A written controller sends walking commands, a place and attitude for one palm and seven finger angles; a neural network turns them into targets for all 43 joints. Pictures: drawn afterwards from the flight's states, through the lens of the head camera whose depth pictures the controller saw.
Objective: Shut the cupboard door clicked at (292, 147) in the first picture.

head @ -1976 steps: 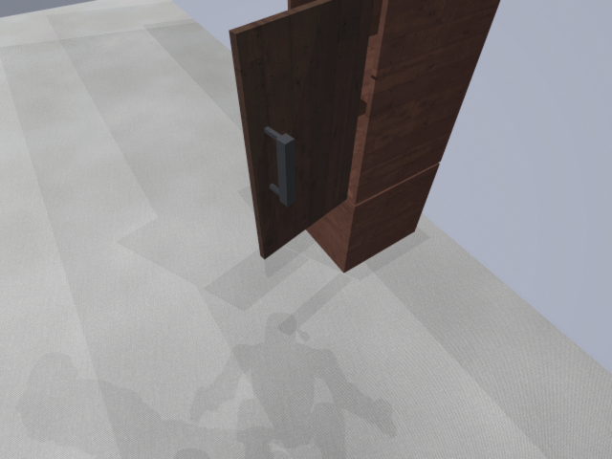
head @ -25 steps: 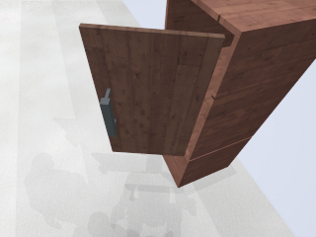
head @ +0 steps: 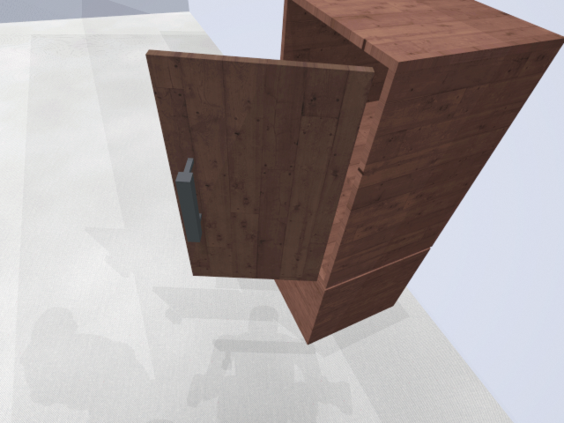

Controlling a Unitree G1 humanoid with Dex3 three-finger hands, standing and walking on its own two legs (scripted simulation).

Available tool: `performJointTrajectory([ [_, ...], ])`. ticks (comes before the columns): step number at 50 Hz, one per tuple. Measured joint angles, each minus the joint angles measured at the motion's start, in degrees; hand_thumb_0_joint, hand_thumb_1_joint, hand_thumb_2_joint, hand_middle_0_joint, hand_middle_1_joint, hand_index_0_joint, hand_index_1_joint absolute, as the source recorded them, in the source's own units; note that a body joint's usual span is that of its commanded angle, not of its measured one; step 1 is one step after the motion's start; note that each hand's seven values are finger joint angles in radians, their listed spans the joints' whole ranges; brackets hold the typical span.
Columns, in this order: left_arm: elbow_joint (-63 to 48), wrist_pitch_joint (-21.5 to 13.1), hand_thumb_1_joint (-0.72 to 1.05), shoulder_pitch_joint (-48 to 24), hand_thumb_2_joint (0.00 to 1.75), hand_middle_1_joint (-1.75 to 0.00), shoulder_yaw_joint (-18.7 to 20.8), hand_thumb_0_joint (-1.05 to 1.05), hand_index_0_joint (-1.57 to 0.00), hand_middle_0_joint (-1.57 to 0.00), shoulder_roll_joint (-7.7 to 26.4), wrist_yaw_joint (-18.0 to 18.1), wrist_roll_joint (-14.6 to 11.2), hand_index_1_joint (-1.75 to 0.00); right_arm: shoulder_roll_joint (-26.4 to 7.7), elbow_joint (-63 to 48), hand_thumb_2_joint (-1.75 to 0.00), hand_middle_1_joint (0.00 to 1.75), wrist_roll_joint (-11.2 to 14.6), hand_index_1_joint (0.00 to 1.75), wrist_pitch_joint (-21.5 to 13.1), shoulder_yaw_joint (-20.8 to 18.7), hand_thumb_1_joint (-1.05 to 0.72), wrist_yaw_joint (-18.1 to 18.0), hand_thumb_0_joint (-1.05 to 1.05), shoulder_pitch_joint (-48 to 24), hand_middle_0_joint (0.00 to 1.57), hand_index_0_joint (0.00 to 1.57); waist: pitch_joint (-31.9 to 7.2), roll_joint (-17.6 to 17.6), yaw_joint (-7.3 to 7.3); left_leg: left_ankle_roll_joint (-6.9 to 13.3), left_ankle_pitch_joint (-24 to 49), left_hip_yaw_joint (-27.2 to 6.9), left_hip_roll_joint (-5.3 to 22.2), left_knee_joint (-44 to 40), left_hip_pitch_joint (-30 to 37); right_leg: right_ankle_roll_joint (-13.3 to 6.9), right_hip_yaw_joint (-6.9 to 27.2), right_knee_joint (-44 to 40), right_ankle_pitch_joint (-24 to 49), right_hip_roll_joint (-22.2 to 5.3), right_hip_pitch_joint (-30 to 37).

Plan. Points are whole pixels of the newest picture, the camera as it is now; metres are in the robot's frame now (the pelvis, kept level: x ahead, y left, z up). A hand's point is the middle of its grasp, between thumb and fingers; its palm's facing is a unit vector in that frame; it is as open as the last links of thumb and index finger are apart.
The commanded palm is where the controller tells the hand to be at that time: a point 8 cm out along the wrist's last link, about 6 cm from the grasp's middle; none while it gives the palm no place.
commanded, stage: come to a stop and stand still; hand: left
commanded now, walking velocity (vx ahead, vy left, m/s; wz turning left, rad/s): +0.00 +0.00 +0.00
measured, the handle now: (192, 201) +0.51 +0.21 -0.01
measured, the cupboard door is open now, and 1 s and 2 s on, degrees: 64 64 64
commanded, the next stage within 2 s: look again from close up in 0.66 s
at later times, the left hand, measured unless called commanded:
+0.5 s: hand out of the picture -0.06 +0.23 -0.17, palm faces +0.02 -0.98 -0.19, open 7.4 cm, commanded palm none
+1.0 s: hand out of the picture -0.07 +0.21 -0.17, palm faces +0.03 -0.99 -0.16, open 7.4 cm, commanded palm none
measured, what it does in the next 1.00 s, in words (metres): shifts its weight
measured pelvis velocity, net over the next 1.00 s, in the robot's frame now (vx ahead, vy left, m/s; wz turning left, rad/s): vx -0.04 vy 0.05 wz -0.01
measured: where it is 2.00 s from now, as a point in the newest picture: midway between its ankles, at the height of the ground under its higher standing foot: outside the picture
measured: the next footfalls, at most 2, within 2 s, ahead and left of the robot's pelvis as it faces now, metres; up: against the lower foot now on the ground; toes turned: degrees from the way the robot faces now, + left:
none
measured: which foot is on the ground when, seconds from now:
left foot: down 0.00-1.00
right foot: down 0.00-1.00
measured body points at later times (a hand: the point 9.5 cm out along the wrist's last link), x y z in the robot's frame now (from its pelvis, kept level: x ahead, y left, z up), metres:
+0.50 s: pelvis -0.04 +0.05 +0.01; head -0.04 +0.07 +0.46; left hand -0.06 +0.29 -0.16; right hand -0.01 -0.18 -0.14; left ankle +0.03 +0.11 -0.73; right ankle +0.01 -0.11 -0.73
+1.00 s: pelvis -0.04 +0.05 +0.01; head -0.04 +0.07 +0.46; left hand -0.07 +0.27 -0.16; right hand -0.02 -0.17 -0.14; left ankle +0.03 +0.11 -0.73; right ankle +0.01 -0.10 -0.73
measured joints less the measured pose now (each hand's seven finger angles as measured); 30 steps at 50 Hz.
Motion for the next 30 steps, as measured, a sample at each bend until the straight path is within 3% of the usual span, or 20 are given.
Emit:
performJointTrajectory([
  [8,0.43,0.05,0.91,-1.36,0.9,-0.3,-0.06,0.01,-0.2,-0.2,1.16,-0.85,0.05,-0.3,0.93,0.77,-0.89,0.3,-0.39,0.3,-0.56,1.55,-0.91,0.73,0.0,1.62,0.2,0.2,-0.46,0.18,-0.51,2.06,4.1,0.61,-0.96,-3.48,-2.0,1.56,0.52,-5.2,4.74,-0.82,-1.18],
  [16,3.48,0.18,0.91,2.08,0.9,-0.3,0.56,0.0,-0.2,-0.2,2.2,-0.73,0.22,-0.3,1.23,3.08,-0.89,0.3,-0.23,0.3,-0.33,1.72,-0.91,0.74,0.0,2.99,0.2,0.2,-1.06,0.73,-0.19,3.44,6.29,1.48,-2.53,-5.99,-1.86,2.66,1.43,-6.88,6.89,-2.29,-1.48],
  [30,8.72,-0.1,0.91,8.17,0.9,-0.3,-0.59,0.01,-0.2,-0.2,-1.45,-0.63,0.37,-0.3,1.52,6.24,-0.89,0.3,0.28,0.3,-0.38,1.54,-0.91,0.55,0.0,2.46,0.2,0.2,-0.97,0.94,0.68,4.15,7.86,2.02,-3.4,-8.0,-1.75,3.34,2.66,-8.19,7.07,-2.71,-1.65],
])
